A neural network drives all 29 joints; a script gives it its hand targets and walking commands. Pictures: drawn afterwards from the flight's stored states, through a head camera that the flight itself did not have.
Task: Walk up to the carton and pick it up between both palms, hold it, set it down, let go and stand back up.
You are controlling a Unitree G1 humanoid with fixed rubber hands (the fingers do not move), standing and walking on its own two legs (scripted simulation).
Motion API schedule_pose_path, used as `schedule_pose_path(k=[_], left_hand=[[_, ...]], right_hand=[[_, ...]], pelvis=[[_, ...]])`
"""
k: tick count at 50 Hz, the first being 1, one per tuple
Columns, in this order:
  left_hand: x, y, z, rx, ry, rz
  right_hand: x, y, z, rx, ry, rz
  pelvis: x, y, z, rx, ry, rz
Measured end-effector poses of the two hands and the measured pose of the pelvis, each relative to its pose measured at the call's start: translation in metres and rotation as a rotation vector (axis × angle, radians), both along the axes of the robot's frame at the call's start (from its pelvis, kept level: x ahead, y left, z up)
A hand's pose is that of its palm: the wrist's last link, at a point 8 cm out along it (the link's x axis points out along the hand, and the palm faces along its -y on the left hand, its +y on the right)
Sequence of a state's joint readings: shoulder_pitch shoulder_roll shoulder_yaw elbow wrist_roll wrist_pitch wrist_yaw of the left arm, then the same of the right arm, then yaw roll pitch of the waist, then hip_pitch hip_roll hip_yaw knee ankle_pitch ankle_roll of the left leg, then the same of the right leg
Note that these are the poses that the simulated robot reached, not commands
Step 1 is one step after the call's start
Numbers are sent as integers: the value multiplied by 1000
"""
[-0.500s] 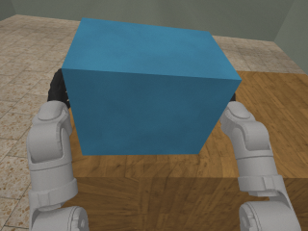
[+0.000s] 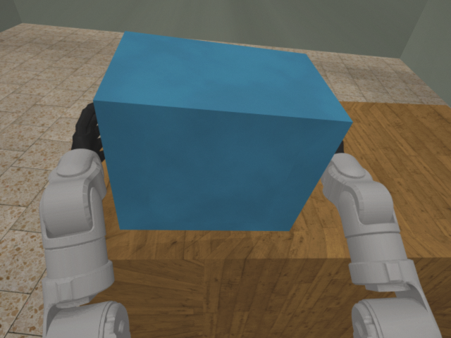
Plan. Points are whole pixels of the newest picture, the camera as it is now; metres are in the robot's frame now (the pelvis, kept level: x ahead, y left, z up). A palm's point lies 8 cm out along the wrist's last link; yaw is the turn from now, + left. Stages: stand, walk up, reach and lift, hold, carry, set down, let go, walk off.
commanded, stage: hold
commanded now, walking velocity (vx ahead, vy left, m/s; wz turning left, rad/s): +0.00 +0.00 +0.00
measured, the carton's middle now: (214, 140) +0.37 +0.02 +0.21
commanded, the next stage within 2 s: none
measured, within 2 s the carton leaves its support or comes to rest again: neither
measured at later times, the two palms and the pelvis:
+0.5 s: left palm (85, 153) +0.34 +0.21 +0.21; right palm (326, 153) +0.36 -0.16 +0.20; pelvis +0.00 +0.00 +0.00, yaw +0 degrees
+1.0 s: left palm (88, 147) +0.34 +0.20 +0.22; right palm (329, 150) +0.36 -0.17 +0.20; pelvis +0.00 +0.00 +0.00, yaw +0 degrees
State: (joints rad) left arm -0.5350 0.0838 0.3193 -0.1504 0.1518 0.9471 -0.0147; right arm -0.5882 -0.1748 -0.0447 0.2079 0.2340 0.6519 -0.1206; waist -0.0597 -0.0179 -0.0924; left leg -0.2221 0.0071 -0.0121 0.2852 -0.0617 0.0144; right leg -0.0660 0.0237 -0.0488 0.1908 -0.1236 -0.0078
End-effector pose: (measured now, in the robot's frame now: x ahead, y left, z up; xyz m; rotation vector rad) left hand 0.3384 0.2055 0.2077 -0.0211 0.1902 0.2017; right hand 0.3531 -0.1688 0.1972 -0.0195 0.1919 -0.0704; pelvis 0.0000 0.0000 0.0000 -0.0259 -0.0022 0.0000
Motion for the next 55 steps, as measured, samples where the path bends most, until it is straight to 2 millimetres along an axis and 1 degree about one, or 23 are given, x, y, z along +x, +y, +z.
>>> schedule_pose_path(k=[6,16,33,39,45,51,55], left_hand=[[-2,-1,4,1,-19,0],[-3,3,7,10,-17,13],[-3,2,-2,7,-6,10],[-2,0,1,3,-11,4],[2,-1,3,3,-7,3],[1,-1,10,11,-33,10],[1,-2,11,1,-29,15]], right_hand=[[-2,-1,6,-8,-18,0],[3,3,10,2,-17,13],[2,2,0,0,-3,10],[0,0,2,2,-7,3],[4,-1,3,3,-3,2],[5,-1,8,8,-28,8],[6,-1,8,5,-23,12]], pelvis=[[-2,0,0,0,-6,-8],[-3,-1,0,-1,-6,-6],[-2,-1,0,0,2,1],[0,-1,0,2,-4,-5],[1,-1,0,3,-2,-3],[3,-1,1,3,-5,-2],[4,-1,1,3,-12,2]])
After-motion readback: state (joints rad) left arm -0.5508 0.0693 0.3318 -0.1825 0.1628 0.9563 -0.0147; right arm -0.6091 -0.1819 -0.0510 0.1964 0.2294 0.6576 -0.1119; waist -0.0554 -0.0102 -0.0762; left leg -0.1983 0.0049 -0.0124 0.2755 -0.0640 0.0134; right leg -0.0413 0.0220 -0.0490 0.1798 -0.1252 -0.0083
